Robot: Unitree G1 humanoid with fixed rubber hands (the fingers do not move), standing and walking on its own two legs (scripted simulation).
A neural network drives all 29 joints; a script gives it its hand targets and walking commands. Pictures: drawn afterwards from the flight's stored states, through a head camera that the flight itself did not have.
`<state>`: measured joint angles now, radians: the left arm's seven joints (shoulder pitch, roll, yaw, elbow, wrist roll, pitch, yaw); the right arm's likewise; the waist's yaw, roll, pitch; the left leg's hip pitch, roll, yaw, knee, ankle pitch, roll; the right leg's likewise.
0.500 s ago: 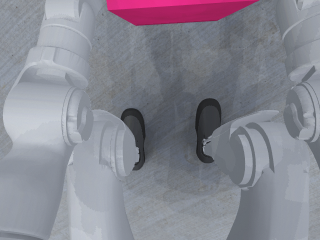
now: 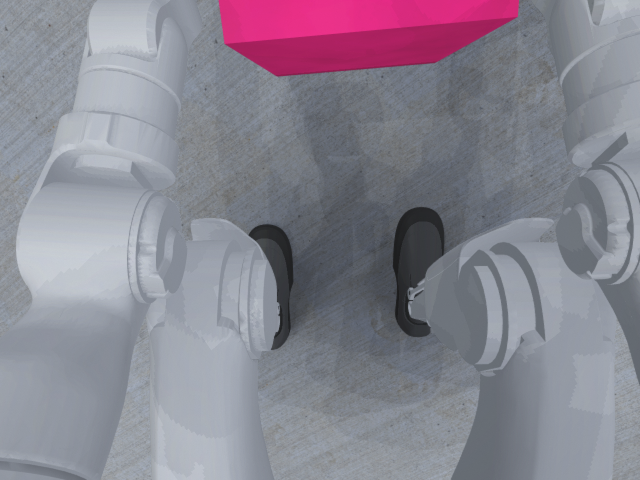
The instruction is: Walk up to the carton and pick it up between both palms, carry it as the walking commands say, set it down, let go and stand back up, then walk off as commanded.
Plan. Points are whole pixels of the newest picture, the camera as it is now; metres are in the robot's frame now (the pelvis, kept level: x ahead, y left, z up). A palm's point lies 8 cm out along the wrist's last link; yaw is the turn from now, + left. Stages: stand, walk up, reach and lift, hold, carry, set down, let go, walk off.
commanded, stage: reach and lift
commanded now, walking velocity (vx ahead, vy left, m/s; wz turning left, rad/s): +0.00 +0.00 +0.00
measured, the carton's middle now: out of the picture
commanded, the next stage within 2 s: none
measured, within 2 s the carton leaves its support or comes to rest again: leaves its support in 0.04 s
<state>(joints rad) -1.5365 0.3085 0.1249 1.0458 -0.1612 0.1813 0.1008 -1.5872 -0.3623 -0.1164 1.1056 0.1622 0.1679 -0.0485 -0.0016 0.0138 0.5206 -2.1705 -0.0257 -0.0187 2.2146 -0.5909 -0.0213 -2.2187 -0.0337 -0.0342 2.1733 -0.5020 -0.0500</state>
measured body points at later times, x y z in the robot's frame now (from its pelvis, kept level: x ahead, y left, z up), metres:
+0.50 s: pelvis -0.01 +0.00 +0.01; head +0.34 -0.01 +0.27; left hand +0.58 +0.14 -0.11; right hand +0.59 -0.17 -0.10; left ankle +0.12 +0.13 -0.34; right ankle +0.14 -0.11 -0.34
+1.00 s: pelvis -0.01 +0.00 +0.04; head +0.33 +0.00 +0.32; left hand +0.57 +0.14 -0.05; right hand +0.58 -0.16 -0.05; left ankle +0.12 +0.13 -0.34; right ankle +0.14 -0.11 -0.34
